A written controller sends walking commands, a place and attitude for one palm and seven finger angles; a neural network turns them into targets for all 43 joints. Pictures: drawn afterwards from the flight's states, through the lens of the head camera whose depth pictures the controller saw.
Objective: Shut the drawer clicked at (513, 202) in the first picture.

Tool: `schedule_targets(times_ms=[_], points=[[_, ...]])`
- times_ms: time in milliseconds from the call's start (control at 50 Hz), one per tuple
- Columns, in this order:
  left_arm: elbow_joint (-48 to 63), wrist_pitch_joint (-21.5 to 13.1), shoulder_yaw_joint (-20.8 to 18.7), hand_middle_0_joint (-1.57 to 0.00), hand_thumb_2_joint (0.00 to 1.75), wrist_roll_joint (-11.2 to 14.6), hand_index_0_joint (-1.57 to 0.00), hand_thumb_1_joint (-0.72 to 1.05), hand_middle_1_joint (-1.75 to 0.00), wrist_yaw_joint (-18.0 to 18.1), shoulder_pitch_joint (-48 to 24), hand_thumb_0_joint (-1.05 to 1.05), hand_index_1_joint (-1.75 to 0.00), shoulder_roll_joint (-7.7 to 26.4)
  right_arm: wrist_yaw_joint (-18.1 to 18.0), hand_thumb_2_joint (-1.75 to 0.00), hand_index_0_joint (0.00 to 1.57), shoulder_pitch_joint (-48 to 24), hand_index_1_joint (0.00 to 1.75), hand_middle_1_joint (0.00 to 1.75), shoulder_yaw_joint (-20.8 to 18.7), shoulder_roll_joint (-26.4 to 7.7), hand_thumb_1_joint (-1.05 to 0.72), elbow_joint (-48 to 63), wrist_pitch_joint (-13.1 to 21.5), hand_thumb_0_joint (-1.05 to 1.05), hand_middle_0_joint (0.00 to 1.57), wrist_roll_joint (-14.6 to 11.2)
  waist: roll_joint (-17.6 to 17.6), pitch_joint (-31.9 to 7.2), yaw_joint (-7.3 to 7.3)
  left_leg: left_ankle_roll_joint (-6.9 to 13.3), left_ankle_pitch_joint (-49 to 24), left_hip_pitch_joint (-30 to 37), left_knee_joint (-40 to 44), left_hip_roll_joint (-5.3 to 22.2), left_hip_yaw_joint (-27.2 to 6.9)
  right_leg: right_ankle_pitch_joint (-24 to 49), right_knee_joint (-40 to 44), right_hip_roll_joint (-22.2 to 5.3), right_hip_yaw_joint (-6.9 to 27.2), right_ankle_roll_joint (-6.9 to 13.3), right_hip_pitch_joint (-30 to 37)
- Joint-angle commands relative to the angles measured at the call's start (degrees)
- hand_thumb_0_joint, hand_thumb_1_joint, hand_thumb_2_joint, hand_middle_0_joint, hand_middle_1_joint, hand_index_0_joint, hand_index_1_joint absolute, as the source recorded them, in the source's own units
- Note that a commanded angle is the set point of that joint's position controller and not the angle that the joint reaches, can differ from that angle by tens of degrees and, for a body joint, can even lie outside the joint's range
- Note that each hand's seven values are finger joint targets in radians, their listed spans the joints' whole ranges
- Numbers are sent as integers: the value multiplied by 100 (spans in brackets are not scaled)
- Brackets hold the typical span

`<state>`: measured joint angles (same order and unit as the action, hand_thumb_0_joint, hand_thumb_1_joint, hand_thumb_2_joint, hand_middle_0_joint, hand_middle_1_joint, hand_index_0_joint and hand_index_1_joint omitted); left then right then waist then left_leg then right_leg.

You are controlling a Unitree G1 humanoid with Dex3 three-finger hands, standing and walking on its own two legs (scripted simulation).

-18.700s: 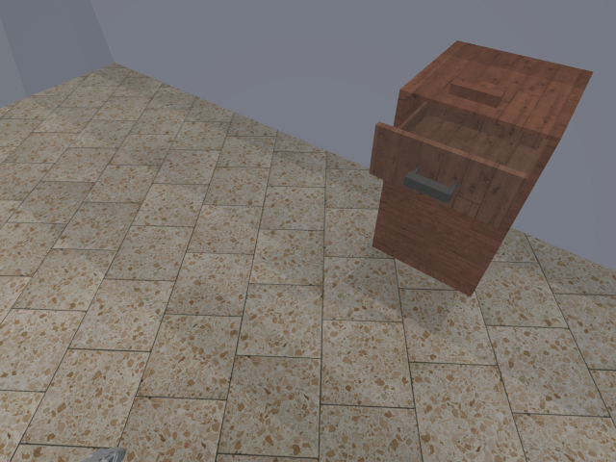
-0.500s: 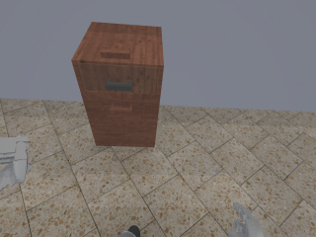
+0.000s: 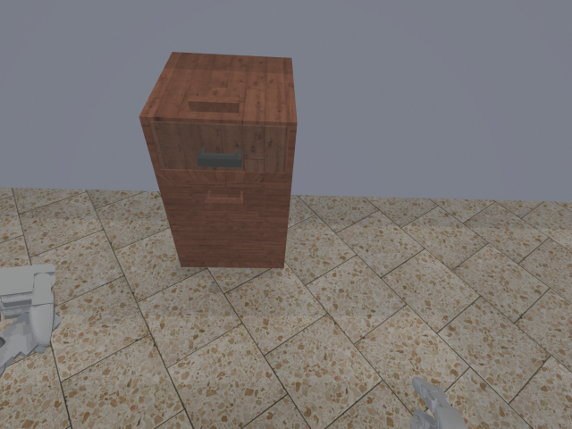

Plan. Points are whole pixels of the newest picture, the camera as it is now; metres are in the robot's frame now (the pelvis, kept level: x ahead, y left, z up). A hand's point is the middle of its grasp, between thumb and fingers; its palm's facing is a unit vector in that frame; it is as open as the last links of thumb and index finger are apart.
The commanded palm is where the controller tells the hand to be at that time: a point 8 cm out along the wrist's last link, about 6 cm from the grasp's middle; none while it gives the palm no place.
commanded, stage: stop stepping back and stand still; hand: left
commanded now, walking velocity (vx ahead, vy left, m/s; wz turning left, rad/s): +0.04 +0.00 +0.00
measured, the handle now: (220, 155) +0.86 +0.23 -0.15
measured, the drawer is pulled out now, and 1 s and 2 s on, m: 0.00 0.00 0.00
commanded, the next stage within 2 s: let the arm hang, fingers relaxed in 0.04 s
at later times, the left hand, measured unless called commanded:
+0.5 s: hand out of the picture +0.03 +0.20 -0.17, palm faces +0.08 -0.97 -0.22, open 3.4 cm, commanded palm none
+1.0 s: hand out of the picture -0.04 +0.15 -0.17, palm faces +0.09 -0.98 -0.17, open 7.2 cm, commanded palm none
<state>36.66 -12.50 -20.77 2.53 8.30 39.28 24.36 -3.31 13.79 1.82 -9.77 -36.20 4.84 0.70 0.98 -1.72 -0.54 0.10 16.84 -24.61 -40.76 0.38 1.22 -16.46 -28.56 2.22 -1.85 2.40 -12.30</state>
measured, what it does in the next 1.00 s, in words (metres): stands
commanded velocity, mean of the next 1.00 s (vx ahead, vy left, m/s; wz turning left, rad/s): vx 0.00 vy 0.00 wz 0.00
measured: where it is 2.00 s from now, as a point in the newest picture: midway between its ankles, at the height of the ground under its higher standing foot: outside the picture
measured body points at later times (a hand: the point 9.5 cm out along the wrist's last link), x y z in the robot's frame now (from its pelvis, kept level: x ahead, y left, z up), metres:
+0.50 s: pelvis +0.00 +0.00 +0.00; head +0.01 +0.02 +0.45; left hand +0.02 +0.25 -0.15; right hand +0.05 -0.23 -0.14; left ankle +0.05 +0.11 -0.73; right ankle -0.02 -0.10 -0.73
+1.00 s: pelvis -0.01 +0.00 +0.01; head +0.00 -0.01 +0.45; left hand -0.05 +0.21 -0.15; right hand -0.03 -0.19 -0.16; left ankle +0.05 +0.11 -0.73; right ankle -0.02 -0.10 -0.73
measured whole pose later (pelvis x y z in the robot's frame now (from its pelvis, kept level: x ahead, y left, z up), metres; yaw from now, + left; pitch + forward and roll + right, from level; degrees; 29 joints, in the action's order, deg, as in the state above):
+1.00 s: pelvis -0.01 +0.00 +0.01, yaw +2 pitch -2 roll +0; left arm -66.2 0.1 0.0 -0.5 1.8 18.6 5.9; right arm -2.0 18.0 -0.3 -5.7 -65.6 -1.0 1.0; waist -1.6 2.5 -0.4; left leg 1.2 7.7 -15.6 -24.9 -0.6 0.7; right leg -15.7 -26.2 0.3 -2.9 1.1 -8.9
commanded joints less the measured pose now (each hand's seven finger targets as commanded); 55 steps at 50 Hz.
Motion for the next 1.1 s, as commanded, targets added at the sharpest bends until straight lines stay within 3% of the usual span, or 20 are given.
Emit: schedule_targets(times_ms=[0,20,60,80,100,120,140,160,200,240,260,320,360,400,420,480,500,720,860,1080], points=[[437,-197,-521,-140,90,-3,-140,90,-160,210,-635,0,-160,524,-205,-90,20,-604,30,30,-336,-839,-90,810,358,0,20,-66,-289,346,-90,233,56,1220,1606,463,-424,-971,497,-793,559,115,-1067],[626,-246,-468,-140,90,-15,-140,90,-160,183,-756,0,-160,500,-224,-90,20,-664,30,30,-367,-926,-90,878,410,0,20,-69,-687,335,-40,370,-14,1199,1873,777,-914,-527,132,-472,398,-73,-966],[673,-325,-594,-140,90,-38,-140,90,-160,129,-703,0,-160,646,-222,-90,20,-596,30,30,-293,-854,-90,815,478,0,20,-54,-949,172,-69,459,815,824,2590,1090,-1620,-504,-318,-235,116,-250,-576],[913,-356,-604,-140,90,-77,-140,90,-160,103,-919,0,-160,670,-233,-90,20,-688,30,30,-282,-843,-90,844,504,0,20,-28,-1166,232,-18,516,1012,563,2877,1169,-1825,-455,-609,-206,98,-278,-388],[1021,-399,-617,-140,90,-119,-140,90,-160,110,-937,0,-160,682,-226,-90,20,-672,30,30,-283,-799,-90,823,540,0,20,-10,-1030,154,1,568,810,572,2850,1242,-1766,-354,-607,-254,108,-276,-236],[-4135,706,1428,-140,90,-627,-140,90,-160,-696,-1419,0,-160,-656,342,-90,20,-672,30,30,-686,-1700,-90,-654,597,0,20,59,-798,288,-199,587,-1758,516,1435,972,-1554,367,-1199,-544,105,-285,-1057],[-4387,1190,1402,-136,90,-461,-136,90,-156,-766,-1159,0,-156,-889,339,-90,20,-314,30,30,-596,-1124,-90,-530,162,0,20,-29,-501,-264,-47,545,-2761,819,1253,911,-943,94,-959,-624,242,-291,-661],[-4592,1285,1555,-132,90,-437,-132,90,-151,-774,-1246,0,-151,-1029,309,-90,20,-336,30,30,-508,-1017,-90,-482,46,0,20,9,-184,-467,40,513,-2559,694,1172,949,-886,49,-825,-544,173,-268,-432],[-5230,1227,1580,-124,90,-470,-124,90,-143,-780,-1456,0,-143,-825,280,-90,20,-231,30,30,-417,-887,-90,-477,-54,0,20,29,1031,-702,112,360,-2090,628,839,594,-713,1444,-158,-751,375,-148,246],[-6031,1182,1585,-116,90,-461,-116,90,-134,-770,-1865,0,-134,-567,275,-90,20,-256,30,30,-419,-831,-90,-620,-199,0,20,66,1716,-530,37,157,-1193,577,558,152,-362,2743,140,-1239,725,163,262],[-6439,1207,1626,-112,90,-430,-112,90,-130,-754,-2067,0,-130,-521,268,-90,20,-263,30,30,-424,-841,-90,-735,-287,0,20,86,1490,-332,5,129,-1103,705,634,99,-333,2715,198,-1276,697,228,116],[-7511,1256,1772,-100,90,-356,-100,90,-117,-705,-2398,0,-117,-519,259,-90,20,-262,30,30,-333,-752,-90,-1169,-416,0,20,107,-343,99,-30,147,-1854,1047,1270,328,-521,1469,226,-905,500,54,-136],[-8169,1269,1826,-92,90,-330,-92,90,-108,-696,-2320,0,-108,-564,225,-90,20,-291,30,30,-277,-736,-90,-1435,-437,0,20,81,-861,253,52,226,-1500,905,1670,441,-757,516,442,-704,453,-16,39],[-8579,1274,1777,-84,90,-329,-84,90,-99,-681,-2150,0,-99,-706,192,-90,20,-207,30,30,-307,-658,-90,-1598,-487,0,20,98,-1182,205,82,248,-952,912,1846,476,-815,221,646,-666,386,12,170],[-8758,1273,1801,-80,90,-325,-80,90,-95,-698,-2142,0,-95,-696,185,-90,20,-160,30,30,-302,-629,-90,-1696,-503,0,20,90,-1208,212,81,239,-705,899,1911,455,-817,167,725,-665,405,40,196],[-9176,1243,1864,-68,90,-329,-68,90,-82,-715,-2157,0,-82,-714,169,-90,20,90,30,30,-348,-620,-90,-1933,-530,0,20,59,-454,187,24,227,-510,1117,1983,474,-829,97,922,-670,413,71,138],[-9298,1244,1889,-64,90,-324,-64,90,-78,-716,-2156,0,-78,-769,166,-90,20,146,30,30,-348,-620,-90,-2033,-533,0,20,60,-372,250,8,226,-447,1183,2030,485,-808,19,974,-692,396,71,43],[-10125,1253,1990,-20,90,-307,-20,90,-30,-657,-1720,0,-30,-938,141,-90,20,655,30,30,-315,-418,-90,-2662,-575,0,20,32,-129,702,-11,209,-49,1240,2237,429,-705,-535,1121,-704,389,75,-341],[-10223,1243,1969,-20,90,-311,-20,90,-30,-611,-1550,0,-30,-1160,116,-90,20,793,30,30,-318,-196,-90,-2810,-547,0,20,38,-265,800,14,214,-125,1160,2229,414,-682,-431,999,-681,378,72,-385],[-10143,1205,1913,-20,90,-321,-20,90,-30,-569,-1581,0,-30,-1351,95,-90,20,947,30,30,-352,7,-90,-2836,-509,0,20,41,-111,824,12,206,-412,1101,2081,404,-601,-249,948,-671,388,86,-338]])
